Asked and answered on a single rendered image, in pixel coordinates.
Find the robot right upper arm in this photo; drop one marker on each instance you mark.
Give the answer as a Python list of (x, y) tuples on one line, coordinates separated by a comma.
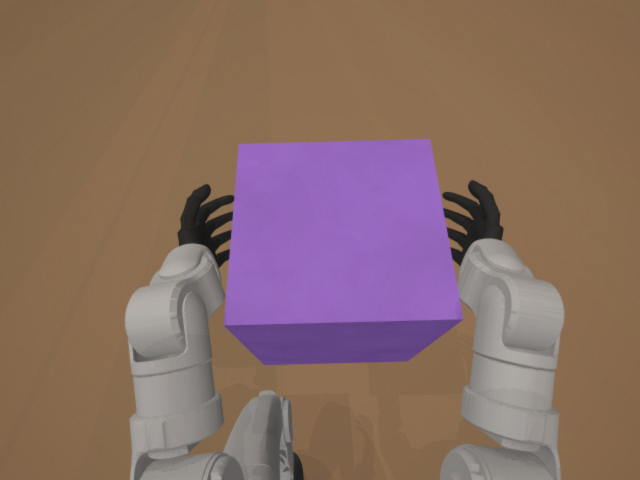
[(477, 462)]

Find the robot left upper arm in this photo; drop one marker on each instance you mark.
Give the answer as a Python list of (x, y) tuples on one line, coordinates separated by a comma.
[(207, 466)]

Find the right robot forearm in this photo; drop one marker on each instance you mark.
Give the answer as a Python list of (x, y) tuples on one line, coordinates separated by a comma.
[(519, 320)]

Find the robot right hand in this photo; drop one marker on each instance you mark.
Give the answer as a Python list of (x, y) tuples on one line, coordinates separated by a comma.
[(486, 219)]

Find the left robot thigh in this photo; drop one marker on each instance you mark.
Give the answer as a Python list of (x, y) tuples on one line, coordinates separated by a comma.
[(264, 424)]

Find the robot left shin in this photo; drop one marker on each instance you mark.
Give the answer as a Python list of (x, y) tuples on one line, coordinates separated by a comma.
[(286, 453)]

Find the carton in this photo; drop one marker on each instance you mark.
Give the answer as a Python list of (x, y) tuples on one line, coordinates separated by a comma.
[(339, 252)]

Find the left robot forearm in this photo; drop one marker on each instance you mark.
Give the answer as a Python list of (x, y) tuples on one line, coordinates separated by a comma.
[(169, 345)]

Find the robot left hand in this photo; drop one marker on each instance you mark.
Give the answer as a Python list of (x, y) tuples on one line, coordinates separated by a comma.
[(194, 230)]

